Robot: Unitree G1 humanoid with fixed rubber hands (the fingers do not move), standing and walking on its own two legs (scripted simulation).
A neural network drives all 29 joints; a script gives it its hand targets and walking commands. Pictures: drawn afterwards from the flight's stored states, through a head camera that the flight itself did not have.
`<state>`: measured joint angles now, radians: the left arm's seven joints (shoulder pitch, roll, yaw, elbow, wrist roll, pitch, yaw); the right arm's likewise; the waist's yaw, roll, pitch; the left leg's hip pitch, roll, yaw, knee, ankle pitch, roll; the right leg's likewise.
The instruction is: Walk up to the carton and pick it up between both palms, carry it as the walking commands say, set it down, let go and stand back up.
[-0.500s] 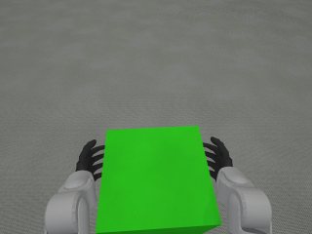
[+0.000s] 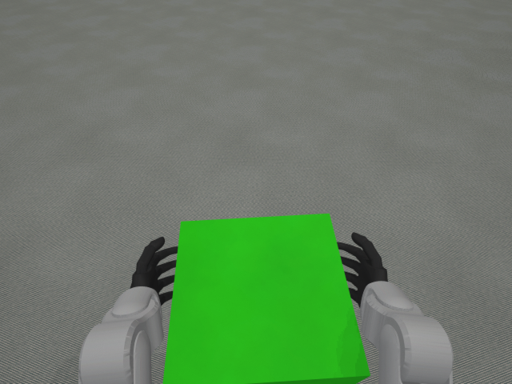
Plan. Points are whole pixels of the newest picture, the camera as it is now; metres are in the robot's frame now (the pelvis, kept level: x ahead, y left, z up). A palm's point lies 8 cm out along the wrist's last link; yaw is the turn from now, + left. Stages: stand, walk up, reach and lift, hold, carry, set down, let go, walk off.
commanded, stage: carry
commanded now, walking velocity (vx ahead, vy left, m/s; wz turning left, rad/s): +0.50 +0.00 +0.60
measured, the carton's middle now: (260, 317) +0.23 +0.00 +0.01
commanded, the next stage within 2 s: none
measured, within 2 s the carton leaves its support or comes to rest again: neither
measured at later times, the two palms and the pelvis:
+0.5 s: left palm (130, 158) +0.54 +0.26 +0.07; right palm (270, 142) +0.58 -0.03 +0.08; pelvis +0.33 +0.08 +0.00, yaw +11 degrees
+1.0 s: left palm (108, 100) +0.76 +0.37 +0.09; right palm (219, 80) +0.87 +0.10 +0.09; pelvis +0.60 +0.15 +0.00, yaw +20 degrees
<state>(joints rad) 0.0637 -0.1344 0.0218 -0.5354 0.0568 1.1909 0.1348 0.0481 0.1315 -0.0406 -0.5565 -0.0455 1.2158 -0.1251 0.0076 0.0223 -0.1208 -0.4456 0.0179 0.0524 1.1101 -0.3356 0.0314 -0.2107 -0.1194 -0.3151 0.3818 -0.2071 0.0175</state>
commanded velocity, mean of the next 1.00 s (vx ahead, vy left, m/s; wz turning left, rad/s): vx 0.24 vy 0.00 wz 0.29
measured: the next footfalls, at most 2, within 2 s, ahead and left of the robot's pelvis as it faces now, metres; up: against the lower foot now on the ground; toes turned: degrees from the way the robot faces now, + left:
left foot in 0.24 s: +0.31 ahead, +0.15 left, +0.00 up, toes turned +14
right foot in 0.62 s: +0.60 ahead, +0.01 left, +0.00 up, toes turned +5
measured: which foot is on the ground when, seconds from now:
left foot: up 0.00-0.22, down 0.24-0.66, up 0.68-0.86, down 0.88-1.00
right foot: down 0.00-0.24, up 0.26-0.60, down 0.62-1.00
